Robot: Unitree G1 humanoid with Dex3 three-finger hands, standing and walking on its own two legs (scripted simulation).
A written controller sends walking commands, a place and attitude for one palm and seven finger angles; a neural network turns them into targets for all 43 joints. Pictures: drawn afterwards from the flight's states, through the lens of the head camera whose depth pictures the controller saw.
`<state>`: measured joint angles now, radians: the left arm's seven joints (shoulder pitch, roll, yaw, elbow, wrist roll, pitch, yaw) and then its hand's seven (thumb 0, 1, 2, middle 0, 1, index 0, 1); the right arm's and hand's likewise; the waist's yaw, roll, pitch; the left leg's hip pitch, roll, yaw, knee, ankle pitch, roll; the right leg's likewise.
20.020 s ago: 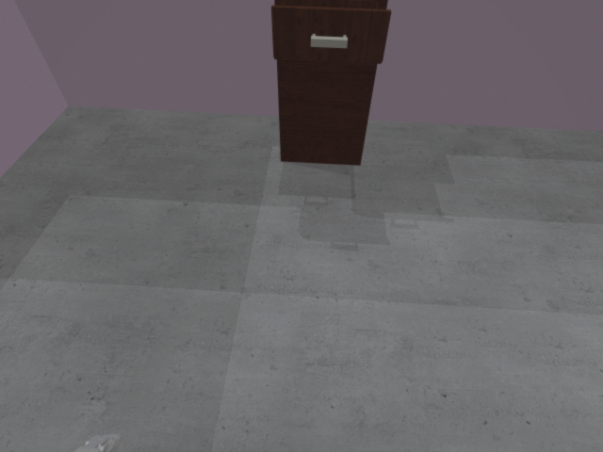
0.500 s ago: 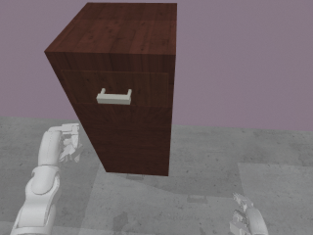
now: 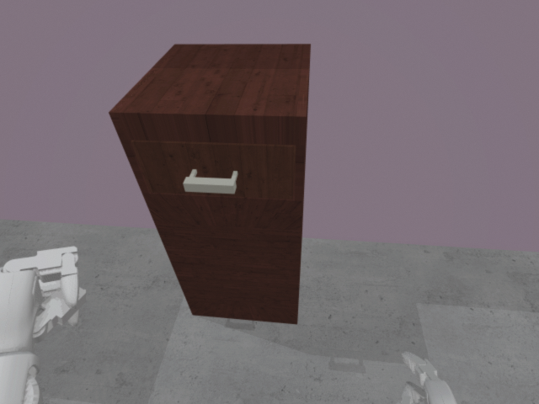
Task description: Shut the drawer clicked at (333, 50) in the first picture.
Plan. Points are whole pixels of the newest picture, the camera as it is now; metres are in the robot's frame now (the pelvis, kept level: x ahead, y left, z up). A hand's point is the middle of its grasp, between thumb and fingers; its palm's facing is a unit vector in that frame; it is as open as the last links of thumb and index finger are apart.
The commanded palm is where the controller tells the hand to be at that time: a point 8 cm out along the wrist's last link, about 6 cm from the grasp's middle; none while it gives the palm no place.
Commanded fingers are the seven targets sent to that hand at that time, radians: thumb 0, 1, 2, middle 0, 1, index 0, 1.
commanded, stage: draw the hand back to the body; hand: left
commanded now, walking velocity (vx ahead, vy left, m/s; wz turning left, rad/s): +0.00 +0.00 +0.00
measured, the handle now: (212, 179) +0.60 +0.22 -0.01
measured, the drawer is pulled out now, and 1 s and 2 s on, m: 0.00 0.00 0.00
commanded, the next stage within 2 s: step back with the hand held close in 0.18 s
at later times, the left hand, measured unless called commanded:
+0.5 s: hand (71, 304) +0.17 +0.24 +0.16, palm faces +0.40 -0.81 -0.43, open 3.2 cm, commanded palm +0.11 +0.28 +0.17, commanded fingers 0.00 0.90 0.90 -1.40 -1.60 -1.40 -1.60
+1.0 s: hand (34, 346) +0.13 +0.26 +0.16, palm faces +0.39 -0.79 -0.47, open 3.2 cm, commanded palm +0.06 +0.30 +0.17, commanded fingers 0.00 0.90 0.90 -1.40 -1.60 -1.40 -1.60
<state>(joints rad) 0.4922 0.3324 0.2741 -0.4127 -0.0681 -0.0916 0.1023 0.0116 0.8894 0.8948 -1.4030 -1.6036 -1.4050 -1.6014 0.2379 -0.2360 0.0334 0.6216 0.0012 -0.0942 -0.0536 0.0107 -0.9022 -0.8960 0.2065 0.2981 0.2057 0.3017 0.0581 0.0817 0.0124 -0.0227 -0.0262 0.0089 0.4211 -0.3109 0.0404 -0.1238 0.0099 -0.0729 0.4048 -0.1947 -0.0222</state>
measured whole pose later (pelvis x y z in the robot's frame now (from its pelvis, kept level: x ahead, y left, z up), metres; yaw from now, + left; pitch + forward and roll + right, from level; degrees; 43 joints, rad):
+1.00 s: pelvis -0.07 +0.02 -0.02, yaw +0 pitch +0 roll +0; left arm 0.59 0.36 0.38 -0.55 -0.01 -0.23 0.14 0.01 0.88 0.89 -1.41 -1.60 -1.41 -1.60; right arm 0.22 -0.22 0.00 0.54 0.00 -0.06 -0.07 0.01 -0.90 -0.90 0.21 0.30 0.21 0.30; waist 0.01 0.01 0.01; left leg -0.33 -0.06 0.03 0.62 -0.30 0.07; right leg -0.41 -0.03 -0.06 0.55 -0.15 0.00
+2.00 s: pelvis -0.20 -0.02 -0.01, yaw -1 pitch +2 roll -1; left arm 0.67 0.47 0.41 -0.64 -0.05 -0.29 0.10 0.01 0.88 0.89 -1.41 -1.60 -1.41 -1.60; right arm 0.19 -0.18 -0.02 0.60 -0.01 -0.07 -0.06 0.01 -0.90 -0.90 0.21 0.30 0.21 0.30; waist -0.02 -0.02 -0.04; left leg -0.53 0.00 -0.02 0.79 -0.29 -0.01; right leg -0.26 0.06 0.05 0.52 -0.30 -0.02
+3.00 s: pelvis -0.36 -0.01 -0.01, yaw +2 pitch -3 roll +0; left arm 0.60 0.41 0.39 -0.54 0.00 -0.20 0.16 0.01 0.89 0.89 -1.41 -1.60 -1.41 -1.60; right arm 0.28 -0.18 0.01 0.63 -0.01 -0.13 -0.07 0.01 -0.90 -0.90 0.20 0.30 0.20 0.30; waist -0.04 -0.03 -0.03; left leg -0.30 0.03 0.04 0.61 -0.27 0.01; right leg -0.32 0.00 -0.06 0.67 -0.45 -0.02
